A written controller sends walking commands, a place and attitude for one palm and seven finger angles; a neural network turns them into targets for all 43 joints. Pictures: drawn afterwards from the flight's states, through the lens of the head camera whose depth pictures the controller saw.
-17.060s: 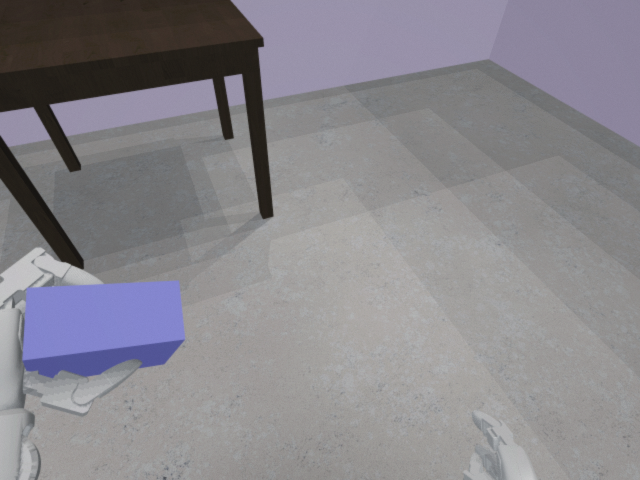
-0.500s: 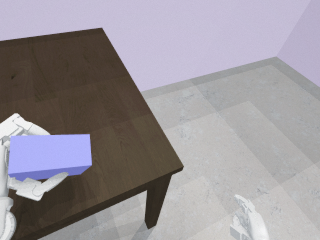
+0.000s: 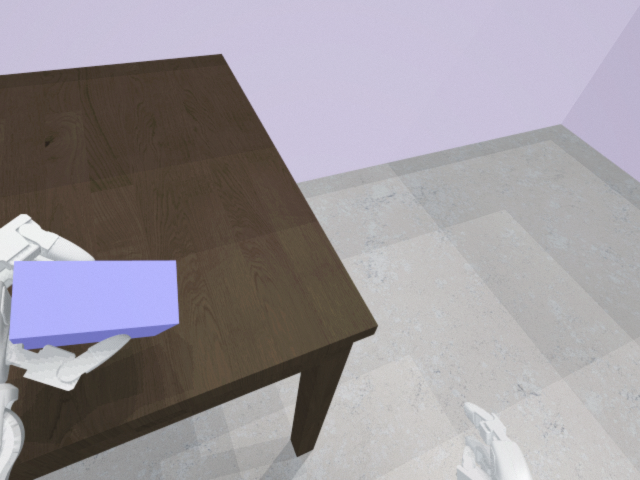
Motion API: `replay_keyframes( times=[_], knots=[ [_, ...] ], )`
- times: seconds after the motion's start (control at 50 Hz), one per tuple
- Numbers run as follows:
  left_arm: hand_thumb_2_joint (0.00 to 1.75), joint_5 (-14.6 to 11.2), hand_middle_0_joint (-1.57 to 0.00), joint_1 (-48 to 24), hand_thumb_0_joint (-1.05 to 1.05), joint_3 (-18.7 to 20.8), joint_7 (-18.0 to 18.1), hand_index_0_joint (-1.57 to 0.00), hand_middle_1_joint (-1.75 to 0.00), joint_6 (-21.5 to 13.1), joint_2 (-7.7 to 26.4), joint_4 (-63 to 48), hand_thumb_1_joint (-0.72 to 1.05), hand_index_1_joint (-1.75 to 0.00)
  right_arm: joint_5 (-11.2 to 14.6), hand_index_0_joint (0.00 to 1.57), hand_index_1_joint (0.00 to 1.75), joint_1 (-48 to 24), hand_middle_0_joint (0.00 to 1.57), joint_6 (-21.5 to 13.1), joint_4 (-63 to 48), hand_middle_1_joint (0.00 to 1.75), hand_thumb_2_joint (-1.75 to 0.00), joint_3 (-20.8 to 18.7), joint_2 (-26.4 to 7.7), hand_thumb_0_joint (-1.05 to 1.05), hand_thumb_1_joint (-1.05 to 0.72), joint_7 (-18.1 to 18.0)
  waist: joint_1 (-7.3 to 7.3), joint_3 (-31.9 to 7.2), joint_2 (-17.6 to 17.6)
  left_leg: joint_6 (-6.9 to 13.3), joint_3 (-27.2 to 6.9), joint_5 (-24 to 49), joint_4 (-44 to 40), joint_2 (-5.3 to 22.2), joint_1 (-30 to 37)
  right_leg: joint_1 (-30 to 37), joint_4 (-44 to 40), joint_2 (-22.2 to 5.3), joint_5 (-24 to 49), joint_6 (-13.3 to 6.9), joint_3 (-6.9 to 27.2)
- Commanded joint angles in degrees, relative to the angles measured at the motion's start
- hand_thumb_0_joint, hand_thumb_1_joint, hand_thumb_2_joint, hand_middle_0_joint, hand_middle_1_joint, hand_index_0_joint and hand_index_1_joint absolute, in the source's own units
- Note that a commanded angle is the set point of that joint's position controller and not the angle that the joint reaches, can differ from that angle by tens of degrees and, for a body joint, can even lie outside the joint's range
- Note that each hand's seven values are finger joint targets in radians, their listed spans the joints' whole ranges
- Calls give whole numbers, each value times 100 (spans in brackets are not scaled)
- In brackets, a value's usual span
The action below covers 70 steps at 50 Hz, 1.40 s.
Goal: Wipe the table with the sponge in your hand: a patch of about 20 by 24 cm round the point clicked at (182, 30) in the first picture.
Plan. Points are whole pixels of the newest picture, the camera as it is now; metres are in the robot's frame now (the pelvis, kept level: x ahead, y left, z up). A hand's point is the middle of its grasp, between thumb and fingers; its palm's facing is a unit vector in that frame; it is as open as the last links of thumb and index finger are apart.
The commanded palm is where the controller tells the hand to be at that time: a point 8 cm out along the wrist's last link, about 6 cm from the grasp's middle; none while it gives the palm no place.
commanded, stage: come to a stop and stand still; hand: left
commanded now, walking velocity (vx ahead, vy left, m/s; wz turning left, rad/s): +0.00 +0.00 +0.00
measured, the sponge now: (120, 304) +0.23 +0.23 +0.14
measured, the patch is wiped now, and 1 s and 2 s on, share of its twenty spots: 0.00 0.00 0.00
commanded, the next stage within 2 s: look again from close up in 0.44 s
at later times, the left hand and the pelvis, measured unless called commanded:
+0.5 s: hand (98, 288) +0.24 +0.25 +0.16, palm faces +0.38 -0.85 -0.36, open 10.0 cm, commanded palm +0.18 +0.27 +0.18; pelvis +0.02 -0.01 +0.00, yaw +0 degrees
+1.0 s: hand (106, 288) +0.24 +0.24 +0.15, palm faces +0.38 -0.85 -0.37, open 10.0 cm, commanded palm +0.18 +0.27 +0.18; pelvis +0.02 -0.01 +0.00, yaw +0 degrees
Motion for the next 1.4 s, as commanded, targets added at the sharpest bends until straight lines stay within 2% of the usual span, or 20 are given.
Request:
replay_keyframes(
  times=[0.0, 0.02, 0.08, 0.12, 0.14, 0.22, 0.24, 0.28, 0.4, 0.62, 0.68, 0.82, 0.84, 0.92, 0.94, 0.98, 1.12, 1.14, 1.24, 1.38],
  knots=[
    [130, 3, -120, -778, 0, 210, 113, -120, -160, -433, 652, -1514, 10, -160, 19, 20, 30, -640, 20, -434, -890, 30, -90, -350, -817, 0, -90, -15, -140, -796, 950, -36, -552, -772, -1109, 374, 94, 287, -298, 115, 138, -320, 151],
    [130, 5, -120, -609, 0, 220, 132, -120, -160, -384, 626, -1370, 10, -160, 23, 20, 30, -696, 20, -422, -878, 30, -90, -339, -799, 0, -90, -15, -145, -781, 963, -39, -511, -757, -1116, 376, 71, 313, -310, 107, 159, -306, 126],
    [130, -7, -120, -508, 0, 282, 128, -120, -160, -305, 668, -1292, 10, -160, 5, 20, 30, -642, 20, -325, -887, 30, -90, -349, -804, 0, -90, 6, -144, -770, 576, -97, -386, -276, -902, 254, 131, 309, -507, 81, 456, -314, 192],
    [130, -28, -120, -376, 0, 416, 143, -120, -160, -243, 777, -1247, 10, -160, 11, 20, 30, -737, 20, -267, -894, 30, -90, -334, -782, 0, -90, -12, -152, -769, 600, -128, -343, -122, -879, 217, 196, 284, -567, 66, 514, -312, 204],
    [130, -45, -120, -421, 0, 326, 123, -120, -160, -233, 683, -1282, 10, -160, 12, 20, 30, -712, 20, -231, -922, 30, -90, -330, -783, 0, -90, -14, -160, -733, 662, -137, -323, -131, -892, 208, 196, 264, -581, 76, 496, -316, 203],
    [130, -87, -120, -342, 0, 594, 148, -120, -160, -190, 960, -1590, 10, -160, 33, 20, 30, -813, 20, -170, -1016, 30, -90, -324, -754, 0, -90, -59, -138, -934, 760, -115, -318, 176, -882, 231, 367, 451, -491, 75, 778, -289, 142],
    [130, -109, -120, -333, 0, 496, 140, -120, -160, -175, 843, -1587, 10, -160, 26, 20, 30, -778, 20, -153, -1032, 30, -90, -310, -739, 0, -90, -66, -147, -948, 726, -111, -306, 199, -874, 245, 365, 479, -486, 63, 810, -286, 129],
    [130, -125, -120, -255, 0, 546, 145, -120, -160, -152, 886, -1667, 10, -160, 39, 20, 30, -763, 20, -130, -1051, 30, -90, -333, -751, 0, -90, -70, -133, -1007, 565, -96, -285, 422, -781, 251, 464, 517, -488, 47, 1021, -281, 158],
    [130, -123, -120, -223, 0, 425, 174, -120, -160, -67, 779, -1688, 10, -160, 59, 20, 30, -746, 20, -86, -1013, 30, -90, -358, -783, 0, -90, -72, -143, -1094, 641, -108, -281, 836, -710, 281, 613, 576, -435, 0, 1278, -279, 158],
    [130, -92, -120, -70, 0, 519, 226, -120, -160, -20, 892, -1797, 10, -160, 90, 20, 30, -780, 20, -22, -1028, 30, -90, -355, -763, 0, -90, -99, -152, -987, 793, -106, -352, 645, -853, 374, 458, 617, -330, -9, 1034, -270, 58],
    [130, -125, -120, -35, 0, 488, 209, -120, -160, -8, 834, -1700, 10, -160, 88, 20, 30, -711, 20, 2, -1053, 30, -90, -350, -755, 0, -90, -95, -151, -913, 651, -96, -341, 484, -853, 386, 341, 641, -386, -29, 1018, -264, 57],
    [130, -98, -120, -119, 0, 469, 226, -120, -160, 29, 838, -1686, 10, -160, 94, 20, 30, -751, 20, 5, -1032, 30, -90, -352, -757, 0, -90, -118, -171, -871, 652, -89, -319, 237, -868, 371, 399, 544, -450, -37, 909, -277, 133],
    [130, -116, -120, -130, 0, 371, 213, -120, -160, 33, 722, -1627, 10, -160, 79, 20, 30, -698, 20, 22, -1029, 30, -90, -334, -754, 0, -90, -115, -176, -861, 654, -88, -317, 195, -886, 368, 366, 539, -468, -33, 859, -275, 96],
    [130, -96, -120, -153, 0, 509, 246, -120, -160, 44, 872, -1701, 10, -160, 94, 20, 30, -756, 20, 18, -1026, 30, -90, -359, -753, 0, -90, -126, -169, -919, 655, -88, -317, 363, -820, 364, 443, 585, -456, -62, 986, -280, 138],
    [130, -126, -120, -157, 0, 403, 227, -120, -160, 44, 753, -1694, 10, -160, 81, 20, 30, -704, 20, 43, -1031, 30, -90, -337, -738, 0, -90, -116, -184, -906, 634, -91, -349, 407, -860, 373, 434, 592, -451, -41, 967, -266, 66],
    [130, -146, -120, -166, 0, 482, 226, -120, -160, 66, 848, -1739, 10, -160, 93, 20, 30, -725, 20, 69, -1063, 30, -90, -352, -740, 0, -90, -106, -181, -878, 585, -104, -425, 639, -883, 400, 401, 658, -418, -13, 995, -234, -12],
    [130, -198, -120, -51, 0, 578, 195, -120, -160, 84, 925, -1944, 10, -160, 116, 20, 30, -743, 20, 117, -1110, 30, -90, -384, -721, 0, -90, -51, -209, -943, 1013, -152, -538, 1030, -967, 623, 550, 571, -260, 84, 776, -199, -127],
    [130, -228, -120, -7, 0, 471, 166, -120, -160, 92, 794, -1901, 10, -160, 108, 20, 30, -690, 20, 138, -1131, 30, -90, -375, -706, 0, -90, -31, -200, -926, 1005, -128, -516, 896, -977, 687, 501, 548, -255, 95, 698, -188, -163],
    [130, -253, -120, 40, 0, 497, 158, -120, -160, 134, 789, -1848, 10, -160, 115, 20, 30, -656, 20, 176, -1157, 30, -90, -405, -713, 0, -90, 17, -213, -898, 949, -106, -488, 524, -897, 753, 317, 538, -276, 106, 656, -196, -129],
    [130, -308, -120, 27, 0, 615, 126, -120, -160, 150, 954, -2073, 10, -160, 113, 20, 30, -668, 20, 207, -1209, 30, -90, -477, -717, 0, -90, 23, -218, -1029, 772, -124, -349, 872, -394, 729, 437, 412, -321, -31, 1052, -255, 28]
  ],
)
